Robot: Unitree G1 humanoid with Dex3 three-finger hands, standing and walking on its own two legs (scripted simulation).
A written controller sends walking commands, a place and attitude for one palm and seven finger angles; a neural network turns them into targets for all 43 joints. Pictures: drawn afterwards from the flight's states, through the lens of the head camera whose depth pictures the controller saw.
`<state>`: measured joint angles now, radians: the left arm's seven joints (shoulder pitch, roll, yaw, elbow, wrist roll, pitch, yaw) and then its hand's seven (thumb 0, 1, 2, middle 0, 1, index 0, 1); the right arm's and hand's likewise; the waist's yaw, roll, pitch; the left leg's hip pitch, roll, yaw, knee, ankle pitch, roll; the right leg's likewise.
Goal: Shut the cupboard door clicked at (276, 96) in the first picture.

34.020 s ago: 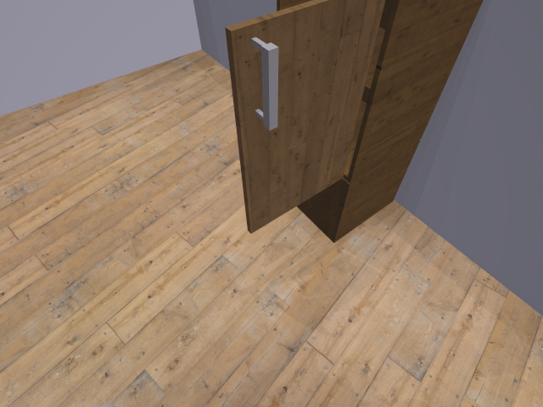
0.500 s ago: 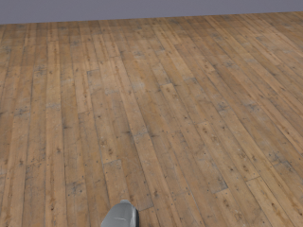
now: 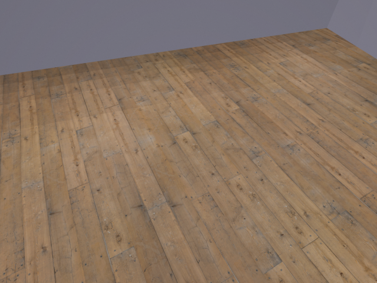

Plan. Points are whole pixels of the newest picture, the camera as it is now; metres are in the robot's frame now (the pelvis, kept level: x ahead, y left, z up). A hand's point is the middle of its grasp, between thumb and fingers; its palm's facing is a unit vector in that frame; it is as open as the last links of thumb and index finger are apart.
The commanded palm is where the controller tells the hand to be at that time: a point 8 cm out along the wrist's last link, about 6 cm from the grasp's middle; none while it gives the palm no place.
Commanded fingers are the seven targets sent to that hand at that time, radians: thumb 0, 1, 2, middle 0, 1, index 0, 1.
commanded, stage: turn to face it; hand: left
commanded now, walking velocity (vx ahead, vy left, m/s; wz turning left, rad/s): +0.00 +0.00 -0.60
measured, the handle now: out of the picture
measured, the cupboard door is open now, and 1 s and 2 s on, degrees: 55 55 55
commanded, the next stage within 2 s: none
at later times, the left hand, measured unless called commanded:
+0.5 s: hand (109, 263) +0.19 +0.22 -0.15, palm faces -0.24 -0.95 -0.21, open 7.4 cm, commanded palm none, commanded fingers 0.00 0.90 0.90 -0.20 -0.30 -0.20 -0.30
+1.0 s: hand (140, 244) +0.24 +0.16 -0.16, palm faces -0.55 -0.81 -0.20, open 7.4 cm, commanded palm none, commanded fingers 0.00 0.90 0.90 -0.20 -0.30 -0.20 -0.30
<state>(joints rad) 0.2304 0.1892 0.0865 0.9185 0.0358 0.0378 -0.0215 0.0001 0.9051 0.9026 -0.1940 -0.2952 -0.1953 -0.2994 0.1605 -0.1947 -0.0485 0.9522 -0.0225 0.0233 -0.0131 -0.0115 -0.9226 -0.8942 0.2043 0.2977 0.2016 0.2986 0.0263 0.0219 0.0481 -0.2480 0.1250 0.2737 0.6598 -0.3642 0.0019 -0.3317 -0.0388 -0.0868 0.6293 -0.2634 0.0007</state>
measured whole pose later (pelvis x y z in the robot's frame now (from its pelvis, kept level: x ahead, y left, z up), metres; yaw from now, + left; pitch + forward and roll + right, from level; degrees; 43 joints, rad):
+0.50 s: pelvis +0.04 +0.04 +0.02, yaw -17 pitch +0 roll -2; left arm 0.16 0.27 0.10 0.91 0.02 0.09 -0.03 0.01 0.90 0.90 -0.20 -0.30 -0.20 -0.30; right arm 0.24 -0.20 -0.02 0.91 -0.03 0.01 -0.03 0.00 -0.91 -0.89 0.20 0.30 0.20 0.30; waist 0.01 -0.02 0.08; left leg -0.23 0.09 0.09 0.52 -0.29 -0.01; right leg -0.48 0.02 -0.02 1.01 -0.48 0.05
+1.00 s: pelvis +0.05 +0.04 +0.00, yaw -35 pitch +1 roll -1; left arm 0.18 0.23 0.07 0.88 0.03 0.07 -0.02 0.00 0.90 0.90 -0.20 -0.30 -0.20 -0.30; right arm 0.19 -0.25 -0.04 0.87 -0.01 0.02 -0.01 0.01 -0.91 -0.89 0.20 0.30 0.20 0.30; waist 0.00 -0.02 0.07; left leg -0.33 0.05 0.05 0.60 -0.31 -0.05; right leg -0.34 0.03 0.11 0.59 -0.27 0.03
